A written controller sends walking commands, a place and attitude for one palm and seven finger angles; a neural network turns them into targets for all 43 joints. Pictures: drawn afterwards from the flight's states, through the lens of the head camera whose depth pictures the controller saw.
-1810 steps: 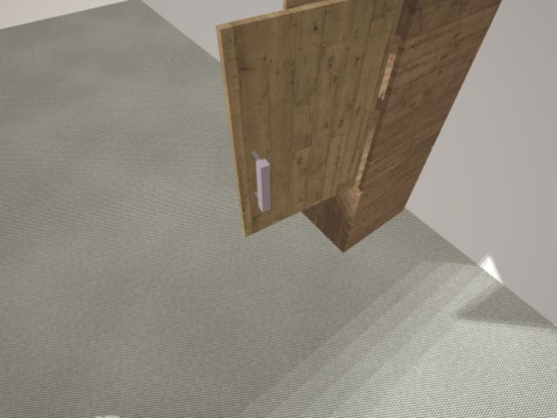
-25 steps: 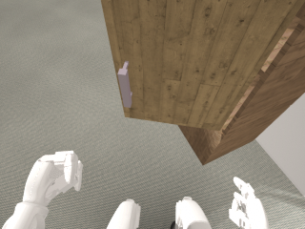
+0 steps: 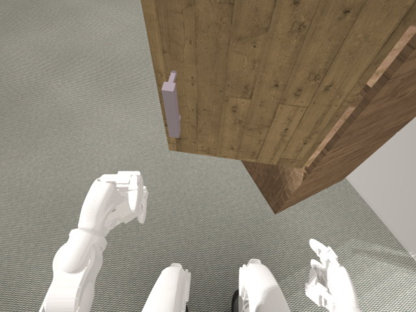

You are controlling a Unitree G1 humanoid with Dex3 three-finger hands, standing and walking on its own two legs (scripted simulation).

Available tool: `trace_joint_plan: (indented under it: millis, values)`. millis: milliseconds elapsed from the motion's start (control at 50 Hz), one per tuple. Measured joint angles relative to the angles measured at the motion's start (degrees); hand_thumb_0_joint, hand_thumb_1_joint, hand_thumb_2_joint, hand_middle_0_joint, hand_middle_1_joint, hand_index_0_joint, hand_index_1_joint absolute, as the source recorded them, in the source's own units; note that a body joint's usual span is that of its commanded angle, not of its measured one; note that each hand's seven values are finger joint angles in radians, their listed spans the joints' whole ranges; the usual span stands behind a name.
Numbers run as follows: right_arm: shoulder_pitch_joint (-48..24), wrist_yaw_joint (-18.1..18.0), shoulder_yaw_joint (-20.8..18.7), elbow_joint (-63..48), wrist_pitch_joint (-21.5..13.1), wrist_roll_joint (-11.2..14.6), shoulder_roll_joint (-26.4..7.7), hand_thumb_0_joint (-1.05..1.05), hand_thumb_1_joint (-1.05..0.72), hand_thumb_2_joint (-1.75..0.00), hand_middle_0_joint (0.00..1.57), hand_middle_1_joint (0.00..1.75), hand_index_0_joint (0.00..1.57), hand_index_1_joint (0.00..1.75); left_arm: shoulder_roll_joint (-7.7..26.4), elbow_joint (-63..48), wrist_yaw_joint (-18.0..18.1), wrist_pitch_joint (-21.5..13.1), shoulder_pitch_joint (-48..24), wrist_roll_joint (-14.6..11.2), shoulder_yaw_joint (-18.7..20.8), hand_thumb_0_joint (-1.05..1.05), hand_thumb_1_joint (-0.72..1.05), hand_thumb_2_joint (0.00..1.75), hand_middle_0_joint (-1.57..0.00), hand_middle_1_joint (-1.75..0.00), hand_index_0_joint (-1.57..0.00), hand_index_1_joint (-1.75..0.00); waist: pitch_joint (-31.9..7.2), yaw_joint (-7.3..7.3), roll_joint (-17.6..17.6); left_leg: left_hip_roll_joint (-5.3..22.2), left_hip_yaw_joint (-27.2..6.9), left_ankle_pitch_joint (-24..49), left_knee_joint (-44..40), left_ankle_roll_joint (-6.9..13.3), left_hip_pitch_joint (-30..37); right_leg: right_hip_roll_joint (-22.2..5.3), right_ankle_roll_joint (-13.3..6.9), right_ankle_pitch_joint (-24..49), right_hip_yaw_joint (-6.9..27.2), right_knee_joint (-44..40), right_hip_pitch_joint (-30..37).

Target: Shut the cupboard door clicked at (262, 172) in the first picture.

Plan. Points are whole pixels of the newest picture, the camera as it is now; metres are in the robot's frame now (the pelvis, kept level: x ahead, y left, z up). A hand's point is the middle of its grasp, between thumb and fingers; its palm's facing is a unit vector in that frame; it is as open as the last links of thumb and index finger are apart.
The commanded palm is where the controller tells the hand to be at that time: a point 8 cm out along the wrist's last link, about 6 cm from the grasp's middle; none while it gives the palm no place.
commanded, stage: bring the fist close to the handle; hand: left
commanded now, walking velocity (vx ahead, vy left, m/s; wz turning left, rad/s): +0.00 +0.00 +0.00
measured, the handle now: (174, 106) +0.53 +0.10 +0.03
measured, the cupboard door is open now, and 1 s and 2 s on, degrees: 56 56 44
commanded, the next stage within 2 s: push the door shut along its arc in 1.06 s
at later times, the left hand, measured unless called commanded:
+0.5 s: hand (173, 155) +0.40 +0.09 +0.04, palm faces -0.14 -0.99 -0.04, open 3.1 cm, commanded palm +0.39 +0.14 +0.04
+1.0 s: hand (177, 145) +0.43 +0.09 +0.03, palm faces -0.10 -0.99 -0.03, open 3.1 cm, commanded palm +0.41 +0.14 +0.03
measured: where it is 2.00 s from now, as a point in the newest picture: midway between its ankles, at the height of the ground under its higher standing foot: outside the picture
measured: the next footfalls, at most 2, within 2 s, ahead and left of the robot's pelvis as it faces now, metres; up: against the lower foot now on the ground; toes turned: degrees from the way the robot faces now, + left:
none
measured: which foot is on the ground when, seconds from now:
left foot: down 0.00-1.00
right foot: down 0.00-1.00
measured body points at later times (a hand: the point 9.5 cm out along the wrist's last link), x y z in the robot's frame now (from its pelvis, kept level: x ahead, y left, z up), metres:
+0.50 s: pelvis +0.01 -0.01 +0.00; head +0.13 -0.01 +0.44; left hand +0.40 +0.14 +0.04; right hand +0.14 -0.26 -0.11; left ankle +0.02 +0.10 -0.60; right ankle +0.07 -0.13 -0.60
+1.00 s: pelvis +0.00 -0.02 +0.00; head +0.13 -0.03 +0.44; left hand +0.42 +0.14 +0.04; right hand +0.08 -0.28 -0.12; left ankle +0.02 +0.10 -0.60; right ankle +0.07 -0.13 -0.60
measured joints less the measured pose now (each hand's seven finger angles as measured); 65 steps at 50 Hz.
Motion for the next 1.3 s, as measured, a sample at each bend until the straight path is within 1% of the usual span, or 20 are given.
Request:
trace_joint_plan:
  millis: [80, 140, 200, 280, 360, 480, 560, 640, 740, 800, 860, 940, 1020, 1060, 1120, 1220, 1300]
  values:
    - [0.9, 0.8, 0.0, 0.3, 1.3, -0.3, 0.3, 0.01, -0.9, -0.9, 0.21, 0.3, 0.21, 0.3, -0.8, 1.9, 3.5, 0.1, -2.4, 1.1, 0.3, 0.01, 0.9, 0.9, -1.3, -1.5, -1.3, -1.5, -0.5, -0.28, 0.2, -0.1, 0.4, 0.3, -1.2, 0.2, 0.5, -0.1, 0.2, 0.2, 0.4, -0.9, 0.4]
    - [1.4, 1.2, 0.1, 0.8, 2.2, -0.4, 0.1, 0.01, -0.9, -0.9, 0.21, 0.3, 0.21, 0.3, -1.4, 5.0, 5.4, -0.3, -4.8, 2.1, 0.0, 0.01, 0.9, 0.9, -1.3, -1.5, -1.3, -1.5, -0.6, -0.26, 0.3, -0.3, 0.4, 0.4, -1.7, 0.3, 0.8, -0.3, 0.3, 0.2, 0.5, -1.3, 0.6]
    - [1.4, 1.3, 0.1, 1.5, 2.6, -0.5, -0.1, 0.01, -0.9, -0.9, 0.21, 0.3, 0.21, 0.3, -1.9, 9.0, 6.2, -0.5, -8.3, 3.4, -1.4, 0.01, 0.9, 0.9, -1.3, -1.5, -1.3, -1.5, -0.4, -0.4, 0.4, -0.5, 0.3, 0.5, -1.9, 0.3, 0.5, -0.5, 0.3, 0.1, 0.3, -1.4, 0.4]
    - [0.8, 1.1, 0.0, 2.5, 2.9, -0.8, -0.1, 0.01, -0.9, -0.9, 0.21, 0.3, 0.21, 0.3, -2.3, 13.6, 6.8, -1.2, -13.7, 4.5, -2.9, 0.01, 0.9, 0.9, -1.3, -1.5, -1.3, -1.5, 0.1, -1.18, 0.1, -0.5, 0.2, 0.6, -1.8, 0.1, -0.3, -0.5, 0.1, 0.1, 0.2, -1.2, -0.4]
    - [0.4, 1.3, -0.5, 3.4, 3.4, -1.1, 0.0, 0.01, -0.9, -0.9, 0.21, 0.3, 0.21, 0.3, -3.0, 16.9, 8.4, -2.6, -18.4, 4.9, -2.2, 0.01, 0.9, 0.9, -1.3, -1.5, -1.3, -1.5, 0.2, -1.94, 0.0, -0.4, 0.4, 0.6, -1.8, -0.1, -1.0, -0.4, -0.1, 0.1, 0.4, -0.9, -1.3]
    - [0.5, 2.2, -0.9, 4.4, 5.3, -1.4, 0.0, 0.01, -0.9, -0.9, 0.21, 0.3, 0.21, 0.3, -3.4, 24.9, 10.3, -3.8, -25.0, 5.9, -0.1, 0.01, 0.9, 0.9, -1.3, -1.5, -1.3, -1.5, -0.2, -2.4, 0.1, -0.2, 0.9, 0.7, -2.3, -0.4, -1.1, -0.2, -0.4, 0.0, 0.9, -0.7, -2.1]
    - [1.0, 2.3, -1.1, 4.9, 6.1, -1.4, 0.1, 0.01, -0.9, -0.9, 0.21, 0.3, 0.21, 0.3, -3.2, 29.9, 10.4, -4.6, -28.2, 5.9, 0.8, 0.01, 0.9, 0.9, -1.3, -1.5, -1.3, -1.5, -0.1, -2.8, 0.2, -0.1, 0.9, 0.9, -2.6, -0.7, -1.4, 0.0, -0.7, 0.1, 1.0, -0.6, -2.6]
    - [1.2, 2.3, -1.3, 5.9, 6.2, -1.6, 0.1, 0.01, -0.9, -0.9, 0.21, 0.3, 0.21, 0.3, -3.4, 34.2, 10.4, -6.8, -31.9, 5.8, 1.8, 0.01, 0.9, 0.9, -1.3, -1.5, -1.3, -1.5, 0.2, -3.32, 0.1, 0.0, 0.8, 1.0, -2.4, -1.0, -2.0, 0.0, -1.0, 0.2, 0.8, -0.3, -3.3]
    - [1.4, 2.5, -1.5, 7.1, 6.4, -2.1, 0.0, 0.01, -0.9, -0.9, 0.21, 0.3, 0.21, 0.3, -2.8, 39.8, 10.8, -9.5, -37.8, 6.7, 4.0, 0.01, 0.9, 0.9, -1.3, -1.5, -1.3, -1.5, 0.2, -4.38, -0.2, 0.2, 0.7, 1.1, -1.4, -1.4, -3.9, 0.2, -1.4, 0.3, 0.7, 0.7, -5.3]
    - [1.9, 2.9, -1.8, 7.1, 7.2, -2.0, -0.1, 0.01, -0.91, -0.9, 0.21, 0.3, 0.2, 0.3, -2.3, 41.4, 10.6, -9.8, -38.9, 6.9, 5.7, 0.01, 0.9, 0.9, -1.3, -1.5, -1.3, -1.5, 0.1, -4.74, 0.0, 0.5, 1.1, 1.2, -1.4, -1.4, -4.3, 0.5, -1.5, 0.6, 1.1, 0.9, -6.0]
    - [2.8, 3.2, -1.9, 6.7, 7.9, -1.8, -0.2, 0.01, -0.91, -0.9, 0.21, 0.3, 0.2, 0.3, -1.9, 41.8, 10.0, -9.3, -37.7, 6.6, 6.8, 0.01, 0.9, 0.9, -1.3, -1.5, -1.3, -1.5, -0.1, -4.66, 0.2, 0.6, 1.6, 1.5, -2.1, -1.4, -3.9, 0.7, -1.4, 0.9, 1.6, 0.5, -5.9]
    - [3.7, 3.1, -1.9, 6.9, 8.2, -1.5, -0.3, 0.01, -0.91, -0.9, 0.21, 0.3, 0.2, 0.3, -1.9, 42.2, 9.4, -9.5, -35.9, 5.9, 6.9, 0.01, 0.9, 0.9, -1.3, -1.5, -1.3, -1.5, 0.2, -4.24, 0.4, 0.6, 1.8, 2.1, -3.2, -1.3, -2.8, 0.7, -1.3, 1.4, 1.8, -0.5, -4.8]
    - [3.9, 2.8, -1.9, 7.6, 7.6, -1.6, -0.3, 0.01, -0.91, -0.9, 0.21, 0.3, 0.2, 0.3, -2.2, 42.3, 9.2, -11.5, -36.1, 5.4, 6.2, 0.01, 0.9, 0.9, -1.3, -1.5, -1.3, -1.5, 0.3, -3.93, 0.1, 0.3, 1.5, 2.5, -3.5, -1.3, -2.5, 0.4, -1.3, 1.6, 1.5, -0.9, -4.3]
    - [3.7, 2.8, -1.9, 8.0, 7.3, -1.7, -0.4, 0.01, -0.91, -0.9, 0.21, 0.3, 0.2, 0.3, -2.3, 43.0, 9.0, -12.7, -37.1, 5.6, 5.6, 0.01, 0.9, 0.9, -1.3, -1.5, -1.3, -1.5, 0.2, -3.9, 0.0, 0.2, 1.2, 2.5, -3.2, -1.3, -2.8, 0.2, -1.3, 1.7, 1.2, -0.9, -4.3]
    - [2.9, 2.8, -1.8, 8.2, 7.3, -1.8, -0.5, 0.01, -0.91, -0.9, 0.21, 0.3, 0.2, 0.3, -2.4, 45.5, 8.9, -13.2, -39.5, 6.4, 5.0, 0.01, 0.9, 0.9, -1.3, -1.5, -1.3, -1.5, 0.1, -4.15, -0.3, 0.1, 0.9, 2.5, -2.6, -1.2, -3.4, 0.1, -1.2, 1.7, 1.0, -0.5, -4.7]
    - [1.8, 3.0, -1.7, 7.1, 7.7, -1.9, -0.7, 0.01, -0.91, -0.9, 0.21, 0.3, 0.2, 0.3, -2.2, 48.6, 9.4, -12.0, -42.0, 7.3, 5.7, 0.01, 0.9, 0.9, -1.3, -1.5, -1.3, -1.5, 0.1, -4.94, -0.2, 0.1, 1.1, 2.4, -1.8, -0.9, -4.6, 0.1, -0.9, 1.9, 1.2, -0.1, -5.8]
    - [1.4, 3.0, -1.6, 6.7, 7.8, -2.1, -0.6, 0.01, -0.91, -0.9, 0.21, 0.3, 0.2, 0.3, -1.6, 49.6, 9.5, -12.2, -43.4, 8.0, 6.1, 0.01, 0.9, 0.9, -1.3, -1.5, -1.3, -1.5, 0.4, -5.41, -0.1, 0.0, 1.4, 2.3, -1.3, -0.6, -5.5, 0.1, -0.6, 1.9, 1.5, 0.3, -6.7]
